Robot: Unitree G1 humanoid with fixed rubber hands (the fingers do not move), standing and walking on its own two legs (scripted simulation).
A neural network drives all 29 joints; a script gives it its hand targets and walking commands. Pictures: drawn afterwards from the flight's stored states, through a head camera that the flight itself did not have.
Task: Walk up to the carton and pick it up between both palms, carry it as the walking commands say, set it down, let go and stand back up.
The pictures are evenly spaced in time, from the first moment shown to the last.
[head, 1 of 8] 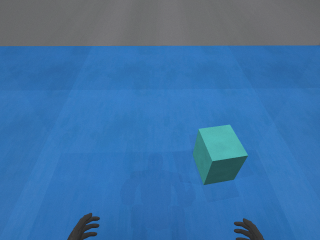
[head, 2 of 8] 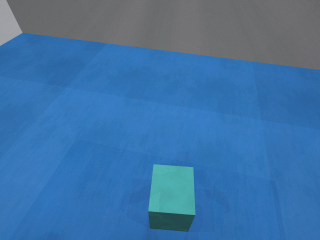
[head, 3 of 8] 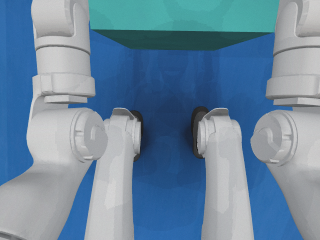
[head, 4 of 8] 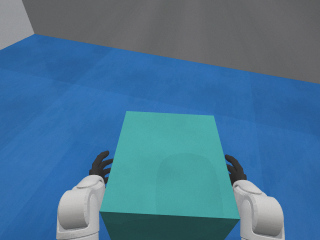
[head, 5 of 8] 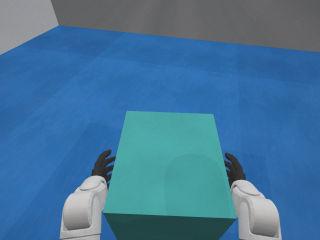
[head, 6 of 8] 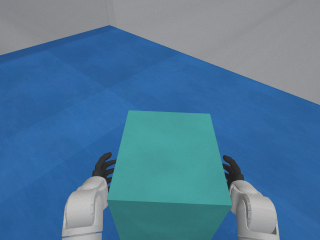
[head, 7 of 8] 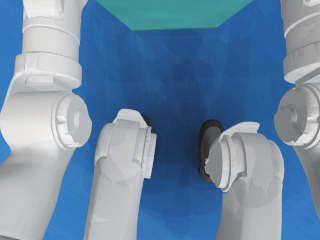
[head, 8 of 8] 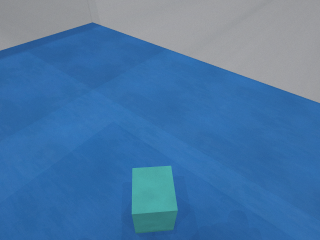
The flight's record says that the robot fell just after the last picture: no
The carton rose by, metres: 0.64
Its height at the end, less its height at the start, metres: +0.00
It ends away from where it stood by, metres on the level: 1.92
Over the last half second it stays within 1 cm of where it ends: yes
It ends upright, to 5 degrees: yes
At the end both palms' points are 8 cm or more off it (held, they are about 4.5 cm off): yes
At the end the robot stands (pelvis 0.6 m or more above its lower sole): yes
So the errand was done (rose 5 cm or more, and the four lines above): yes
